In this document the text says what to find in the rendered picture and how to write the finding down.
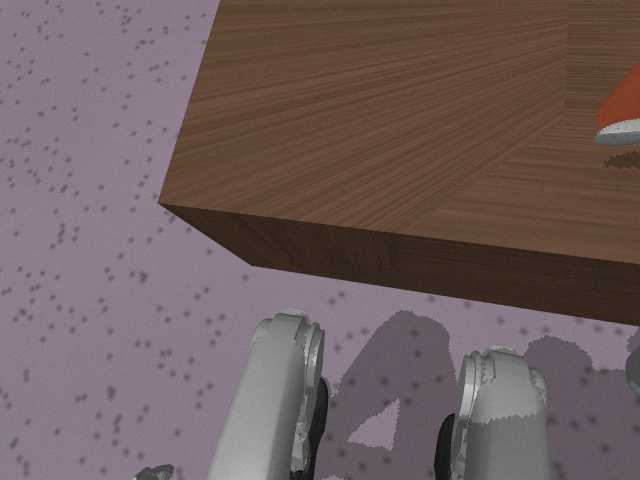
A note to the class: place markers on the right robot hand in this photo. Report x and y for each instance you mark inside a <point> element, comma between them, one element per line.
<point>620,133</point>

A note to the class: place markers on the can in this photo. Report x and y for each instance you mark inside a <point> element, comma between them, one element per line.
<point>624,102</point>

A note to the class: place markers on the left robot foot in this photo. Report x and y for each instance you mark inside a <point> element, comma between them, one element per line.
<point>315,433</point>

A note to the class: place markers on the left robot hand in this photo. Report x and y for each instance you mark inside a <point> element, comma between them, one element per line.
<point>163,472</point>

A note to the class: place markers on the right robot foot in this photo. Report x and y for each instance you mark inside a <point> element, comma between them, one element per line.
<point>443,449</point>

